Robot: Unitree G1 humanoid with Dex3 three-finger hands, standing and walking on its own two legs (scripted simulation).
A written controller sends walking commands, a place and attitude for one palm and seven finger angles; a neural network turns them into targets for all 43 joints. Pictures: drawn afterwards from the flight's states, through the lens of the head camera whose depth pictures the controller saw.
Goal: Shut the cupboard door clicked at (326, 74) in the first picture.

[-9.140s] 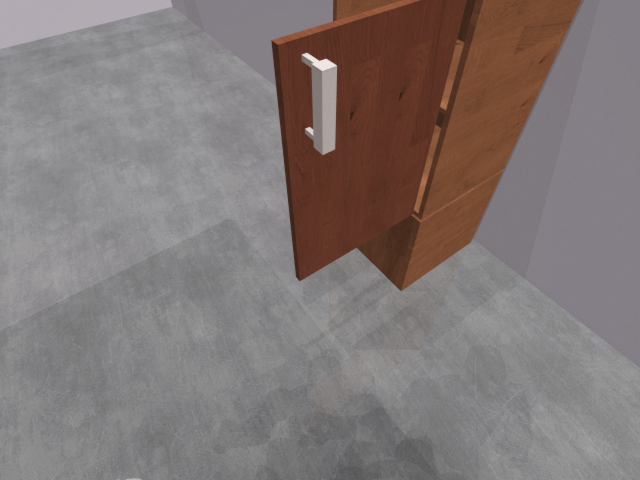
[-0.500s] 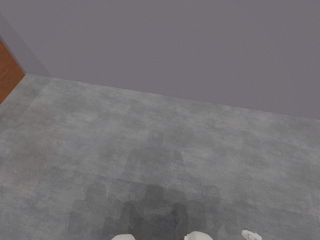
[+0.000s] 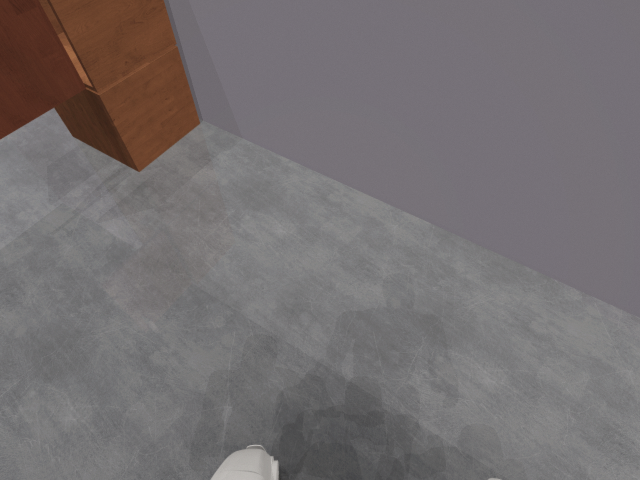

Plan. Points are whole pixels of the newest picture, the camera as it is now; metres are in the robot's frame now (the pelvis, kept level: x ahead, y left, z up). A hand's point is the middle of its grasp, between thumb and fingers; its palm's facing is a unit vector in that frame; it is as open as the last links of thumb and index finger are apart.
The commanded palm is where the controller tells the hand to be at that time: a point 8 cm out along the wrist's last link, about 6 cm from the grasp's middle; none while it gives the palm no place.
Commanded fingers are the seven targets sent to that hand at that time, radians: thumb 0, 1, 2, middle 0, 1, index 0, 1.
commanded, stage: walk to a spot facing it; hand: left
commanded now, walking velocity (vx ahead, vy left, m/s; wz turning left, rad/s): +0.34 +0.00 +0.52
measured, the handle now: out of the picture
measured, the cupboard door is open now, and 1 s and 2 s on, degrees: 89 89 89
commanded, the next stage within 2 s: turn to face it in 1.58 s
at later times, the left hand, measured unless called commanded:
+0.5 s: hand (206, 360) +0.29 +0.21 -0.16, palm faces +0.16 -0.96 -0.23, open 7.4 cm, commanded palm none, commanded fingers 0.00 0.90 0.90 -0.20 -0.30 -0.20 -0.30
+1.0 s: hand (183, 364) +0.29 +0.26 -0.19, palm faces +0.42 -0.89 -0.15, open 7.4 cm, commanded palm none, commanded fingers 0.00 0.90 0.90 -0.20 -0.30 -0.20 -0.30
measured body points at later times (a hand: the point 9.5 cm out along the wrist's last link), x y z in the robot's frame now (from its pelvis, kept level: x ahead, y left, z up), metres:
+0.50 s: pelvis +0.19 +0.00 -0.02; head +0.23 -0.01 +0.43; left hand +0.28 +0.26 -0.14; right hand +0.22 -0.23 -0.18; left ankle +0.08 +0.12 -0.71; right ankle +0.27 -0.10 -0.74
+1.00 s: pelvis +0.40 +0.11 -0.02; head +0.42 +0.14 +0.43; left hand +0.27 +0.30 -0.18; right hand +0.59 -0.07 -0.15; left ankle +0.42 +0.19 -0.74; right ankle +0.36 -0.06 -0.65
